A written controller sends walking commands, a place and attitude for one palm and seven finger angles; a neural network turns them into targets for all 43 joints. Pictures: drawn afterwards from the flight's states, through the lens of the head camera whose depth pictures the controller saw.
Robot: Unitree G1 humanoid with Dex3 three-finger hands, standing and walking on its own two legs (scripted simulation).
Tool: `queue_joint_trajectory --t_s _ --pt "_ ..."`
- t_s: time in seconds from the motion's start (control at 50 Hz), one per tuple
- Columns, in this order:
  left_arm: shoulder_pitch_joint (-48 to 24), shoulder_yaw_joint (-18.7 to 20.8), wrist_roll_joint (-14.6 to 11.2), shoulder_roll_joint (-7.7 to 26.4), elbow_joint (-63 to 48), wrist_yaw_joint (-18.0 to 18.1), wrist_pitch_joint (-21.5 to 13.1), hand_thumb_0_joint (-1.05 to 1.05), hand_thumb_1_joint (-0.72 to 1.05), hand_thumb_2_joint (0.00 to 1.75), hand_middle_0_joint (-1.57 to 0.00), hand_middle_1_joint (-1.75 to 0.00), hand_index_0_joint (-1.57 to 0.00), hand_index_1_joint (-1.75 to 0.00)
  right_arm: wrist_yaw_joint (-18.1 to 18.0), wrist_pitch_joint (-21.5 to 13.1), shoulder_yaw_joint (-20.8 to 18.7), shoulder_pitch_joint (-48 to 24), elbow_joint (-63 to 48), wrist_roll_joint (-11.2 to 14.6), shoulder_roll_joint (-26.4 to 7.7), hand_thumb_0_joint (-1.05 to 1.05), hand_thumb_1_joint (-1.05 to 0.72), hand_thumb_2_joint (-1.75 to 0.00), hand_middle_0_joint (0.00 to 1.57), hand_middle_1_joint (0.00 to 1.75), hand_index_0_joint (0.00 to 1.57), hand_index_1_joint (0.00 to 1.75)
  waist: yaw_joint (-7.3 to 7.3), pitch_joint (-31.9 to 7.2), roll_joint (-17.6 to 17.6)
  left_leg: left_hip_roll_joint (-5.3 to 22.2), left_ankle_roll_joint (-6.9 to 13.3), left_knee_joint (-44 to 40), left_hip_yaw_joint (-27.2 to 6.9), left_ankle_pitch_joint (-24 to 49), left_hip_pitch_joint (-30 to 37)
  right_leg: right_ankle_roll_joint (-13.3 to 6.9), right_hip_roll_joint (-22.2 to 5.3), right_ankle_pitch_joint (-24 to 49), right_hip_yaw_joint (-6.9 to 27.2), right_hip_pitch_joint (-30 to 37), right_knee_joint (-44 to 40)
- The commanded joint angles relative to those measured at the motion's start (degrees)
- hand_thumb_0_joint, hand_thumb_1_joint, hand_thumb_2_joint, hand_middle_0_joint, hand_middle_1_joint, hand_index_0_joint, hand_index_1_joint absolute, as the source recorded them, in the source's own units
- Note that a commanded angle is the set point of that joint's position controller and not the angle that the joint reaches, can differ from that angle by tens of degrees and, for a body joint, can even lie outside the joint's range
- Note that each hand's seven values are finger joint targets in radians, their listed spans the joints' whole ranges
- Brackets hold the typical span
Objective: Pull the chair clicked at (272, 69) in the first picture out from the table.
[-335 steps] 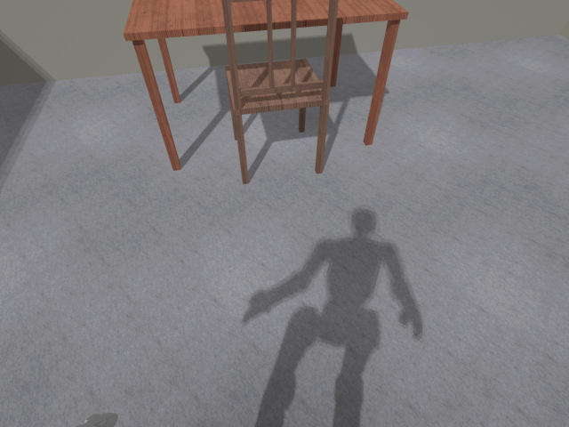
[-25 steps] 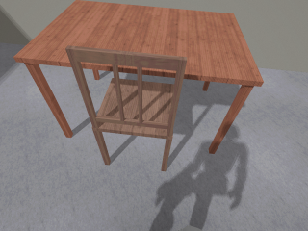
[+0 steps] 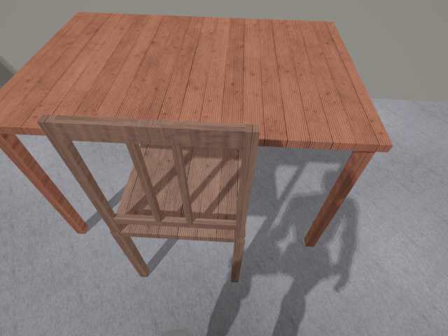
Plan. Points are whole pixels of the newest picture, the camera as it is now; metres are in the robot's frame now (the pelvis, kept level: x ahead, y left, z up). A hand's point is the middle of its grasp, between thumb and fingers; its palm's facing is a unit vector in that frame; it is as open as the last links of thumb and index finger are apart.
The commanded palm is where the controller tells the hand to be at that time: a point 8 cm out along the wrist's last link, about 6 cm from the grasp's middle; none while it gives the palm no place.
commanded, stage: come to a stop and stand still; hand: left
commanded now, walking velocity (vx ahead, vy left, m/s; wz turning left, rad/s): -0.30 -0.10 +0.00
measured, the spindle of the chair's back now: (147, 186) +0.46 +0.22 -0.08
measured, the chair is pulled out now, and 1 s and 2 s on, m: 0.00 0.00 0.00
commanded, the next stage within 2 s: look again from close up in 1.32 s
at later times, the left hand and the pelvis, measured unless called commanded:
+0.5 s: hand out of the picture +0.02 +0.16 -0.16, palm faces +0.00 -0.96 -0.28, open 7.4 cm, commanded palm none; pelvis -0.01 -0.03 +0.00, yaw -2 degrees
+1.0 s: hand out of the picture -0.01 +0.20 -0.18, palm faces -0.02 -0.97 -0.23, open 7.4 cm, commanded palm none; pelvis -0.04 +0.01 -0.01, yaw -2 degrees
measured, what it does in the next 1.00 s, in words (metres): steps on the spot: left foot, then right foot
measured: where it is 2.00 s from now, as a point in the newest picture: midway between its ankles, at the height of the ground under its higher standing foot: outside the picture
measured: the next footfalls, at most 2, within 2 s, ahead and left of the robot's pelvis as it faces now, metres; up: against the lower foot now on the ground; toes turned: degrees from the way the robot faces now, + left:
left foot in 0.04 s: +0.11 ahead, +0.13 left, +0.00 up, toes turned +5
right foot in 0.40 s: +0.01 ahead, -0.13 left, +0.00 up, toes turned -4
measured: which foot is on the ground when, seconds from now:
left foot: up 0.00-0.02, down 0.04-0.44, up 0.46-0.76, down 0.78-1.00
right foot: down 0.00-0.08, up 0.10-0.38, down 0.40-1.00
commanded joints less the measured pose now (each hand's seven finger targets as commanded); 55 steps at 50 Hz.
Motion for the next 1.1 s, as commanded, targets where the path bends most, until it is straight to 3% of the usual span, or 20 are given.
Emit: queue_joint_trajectory --t_s 0.0,0.06,0.12,0.18,0.26,0.3,0.34,0.38,0.42,0.5,0.56,0.64,0.7,0.74,0.76,0.78,0.8,0.9,0.98,1.08 --pt "2.39 0.14 -0.84 5.17 -1.58 0.22 0.62 0.0 0.9 0.9 -0.2 -0.3 -0.2 -0.3 0.02 -0.38 0.01 7.07 0.72 0.16 -3.18 0.0 -0.9 -0.9 0.2 0.3 0.2 0.3 -0.15 -4.39 -0.57 2.59 0.37 -16.32 -2.48 28.57 16.98 -0.5 -6.65 16.09 4.95 -3.72 0.29" --pt "5.63 -0.01 -1.08 4.78 -1.28 0.8 2.67 0.0 0.9 0.9 -0.2 -0.3 -0.2 -0.3 -1.1 0.58 -1.08 2.68 -0.93 0.1 -8.53 0.0 -0.9 -0.9 0.2 0.3 0.2 0.3 1.3 -3.17 14.74 13.86 8.37 -21.38 -12.12 45.61 12.32 2.74 -1.96 -9.89 2.32 -2.52 10.39" --pt "5.97 0.49 -0.81 5.86 -1.24 0.78 3.54 0.0 0.9 0.9 -0.2 -0.3 -0.2 -0.3 -1.89 1.49 -1.99 0.53 -2.51 -0.46 -9.51 0.0 -0.9 -0.9 0.2 0.3 0.2 0.3 0.9 -5.26 10.99 15.38 12.43 -19.47 -11.9 52.1 16.61 2.51 -1.86 -19.01 6.93 -8.73 24.37" --pt "4.59 1.04 -0.65 5.75 -2.67 0.4 3.64 0.0 0.9 0.9 -0.2 -0.3 -0.2 -0.3 -1.68 2.36 -3.1 -0.64 -4.12 -0.47 -10.76 0.0 -0.9 -0.9 0.2 0.3 0.2 0.3 -0.04 -8.47 5.55 14.94 12.61 -17.01 -9.07 49.64 20.95 3.14 -1.02 -17.73 7.57 -12.9 29.67" --pt "4.99 1.12 -0.64 4.86 -4.42 0.2 4.06 0.0 0.9 0.9 -0.2 -0.3 -0.2 -0.3 -1.2 2.79 -3.7 -2.92 -5.73 -0.68 -10.94 0.0 -0.9 -0.9 0.2 0.3 0.2 0.3 0.23 -10.56 9.43 13.92 11.27 -18.07 -8.63 37.01 18.2 3.17 -1.76 -15.65 7.32 -9.41 22.05" --pt "7.23 0.74 -0.52 4.25 -3.79 0.18 3.62 0.0 0.9 0.9 -0.2 -0.3 -0.2 -0.3 -0.65 2.79 -3.6 -3.99 -6.2 -0.66 -10.48 0.0 -0.9 -0.9 0.2 0.3 0.2 0.3 1.0 -10.18 8.52 12.38 9.77 -18.71 -8.15 24.71 13.53 2.66 -1.6 -10.79 5.45 -3.59 12.15" --pt "10.35 0.35 0.11 4.88 -2.29 0.42 2.78 0.0 0.9 0.9 -0.2 -0.3 -0.2 -0.3 -0.03 2.92 -3.2 -3.41 -5.98 0.06 -8.02 0.0 -0.9 -0.9 0.2 0.3 0.2 0.3 2.02 -9.62 2.55 6.67 5.41 -14.83 -5.31 6.32 7.99 2.64 -2.18 0.59 5.24 3.97 -4.27" --pt "4.39 -0.03 0.4 10.81 -3.6 0.49 1.67 0.0 0.9 0.9 -0.2 -0.3 -0.2 -0.3 1.0 3.57 -1.55 -3.65 -6.75 0.57 -1.95 0.0 -0.9 -0.9 0.2 0.3 0.2 0.3 -0.06 -2.34 -11.53 -2.21 -0.56 -8.15 -0.35 -9.8 4.32 -3.52 -16.48 -11.45 22.36 -6.66 -16.59" --pt "1.88 0.69 0.35 12.09 -4.24 0.44 1.29 0.0 0.9 0.9 -0.2 -0.3 -0.2 -0.3 1.25 4.06 -1.68 -6.85 -6.63 -0.25 -4.33 0.0 -0.9 -0.9 0.2 0.3 0.2 0.3 1.8 2.92 -15.36 -2.15 0.21 -0.84 -3.25 -8.66 3.62 -5.92 -17.17 -15.86 27.34 -13.28 -20.1" --pt "1.63 0.64 0.13 10.21 -3.52 0.19 0.73 0.0 0.9 0.9 -0.2 -0.3 -0.2 -0.3 1.43 2.97 -1.51 -1.39 -2.8 -0.18 -4.35 0.0 -0.9 -0.9 0.2 0.3 0.2 0.3 0.97 1.49 -8.64 -3.06 -0.04 2.95 -2.18 -5.62 2.02 -5.92 -14.42 4.5 18.59 -3.84 -13.73" --pt "6.13 0.92 0.16 10.21 -1.73 0.57 0.33 0.0 0.9 0.9 -0.2 -0.3 -0.2 -0.3 0.89 2.52 -1.11 -1.45 -3.27 0.13 -4.34 0.0 -0.9 -0.9 0.2 0.3 0.2 0.3 2.68 -1.47 -9.24 -3.42 -0.84 0.82 -1.51 -7.96 0.16 -7.62 -16.01 26.15 17.74 5.89 -8.72" --pt "7.53 1.47 0.21 10.66 -0.6 1.49 0.71 0.0 0.9 0.9 -0.2 -0.3 -0.2 -0.3 0.21 2.48 -0.89 -0.67 -3.21 0.55 -3.86 0.0 -0.9 -0.9 0.2 0.3 0.2 0.3 3.39 -4.42 -10.06 -3.73 -1.08 -5.65 -1.22 -8.68 2.47 -9.0 -17.34 40.01 18.04 10.47 -4.1" --pt "4.17 1.37 -0.32 10.08 -0.59 1.65 1.2 0.0 0.9 0.9 -0.2 -0.3 -0.2 -0.3 -0.15 2.1 -0.52 4.23 -1.06 0.51 -2.96 0.0 -0.9 -0.9 0.2 0.3 0.2 0.3 0.95 -5.4 -9.16 -3.8 -0.52 -18.66 -0.34 2.15 13.31 -5.85 -14.59 31.27 15.73 4.4 -2.04" --pt "3.54 0.81 -0.68 7.15 -0.78 1.32 1.48 0.0 0.9 0.9 -0.2 -0.3 -0.2 -0.3 -0.4 1.18 -0.67 5.51 -0.08 0.01 -5.31 0.0 -0.9 -0.9 0.2 0.3 0.2 0.3 1.03 -6.55 -2.19 1.57 1.66 -20.15 -3.97 17.37 21.07 -1.82 -8.18 17.86 11.26 -1.54 0.86" --pt "8.75 -0.02 -0.09 5.58 1.07 3.08 -0.78 0.0 0.9 0.9 -0.2 -0.3 -0.2 -0.3 0.23 0.46 -0.72 2.14 -4.15 0.16 -7.88 0.0 -0.9 -0.9 0.2 0.3 0.2 0.3 1.93 -2.98 0.27 4.08 1.31 -8.41 -0.93 16.5 11.42 -0.4 -9.12 23.32 11.01 0.88 -1.28" --pt "8.07 -0.26 -0.15 9.41 -0.03 2.54 -1.25 0.0 0.9 0.9 -0.2 -0.3 -0.2 -0.3 0.66 0.87 0.04 -0.55 -5.13 0.47 -6.08 0.0 -0.9 -0.9 0.2 0.3 0.2 0.3 1.79 -2.72 2.36 -0.39 -0.03 -8.74 -1.24 6.75 9.17 -2.04 -12.24 27.56 15.59 1.19 -2.46" --pt "6.5 -0.18 -0.04 10.21 -2.0 2.08 -1.05 0.0 0.9 0.9 -0.2 -0.3 -0.2 -0.3 0.57 0.76 -0.04 4.65 -5.52 -0.03 -4.05 0.0 -0.9 -0.9 0.2 0.3 0.2 0.3 -0.88 -6.88 0.34 -1.58 0.39 -10.26 -1.3 0.26 10.08 -3.46 -13.65 22.41 16.24 1.89 -0.55" --pt "4.76 -1.37 0.05 6.66 -3.33 1.21 0.95 0.0 0.9 0.9 -0.2 -0.3 -0.2 -0.3 0.37 0.46 0.24 4.1 -6.06 -0.06 -5.79 0.0 -0.9 -0.9 0.2 0.3 0.2 0.3 0.3 -0.11 -1.15 1.95 3.33 -16.62 -6.78 4.38 5.9 -0.4 -5.18 -0.79 8.94 -2.01 0.25" --pt "5.28 -1.6 0.15 6.09 -3.83 0.78 1.44 0.0 0.9 0.9 -0.2 -0.3 -0.2 -0.3 0.46 0.18 0.28 3.59 -6.22 -0.2 -6.72 0.0 -0.9 -0.9 0.2 0.3 0.2 0.3 0.85 2.04 2.48 2.49 4.06 -22.16 -8.88 -1.93 3.64 0.18 -4.0 -2.09 7.16 -1.79 1.15" --pt "5.69 -1.84 0.12 5.81 -3.43 0.41 1.37 0.0 0.9 0.9 -0.2 -0.3 -0.2 -0.3 0.41 0.02 0.44 3.65 -5.8 -0.12 -7.09 0.0 -0.9 -0.9 0.2 0.3 0.2 0.3 0.97 2.42 1.02 2.35 4.14 -25.31 -9.74 -5.06 4.26 0.52 -4.21 -0.13 6.8 -1.62 0.51"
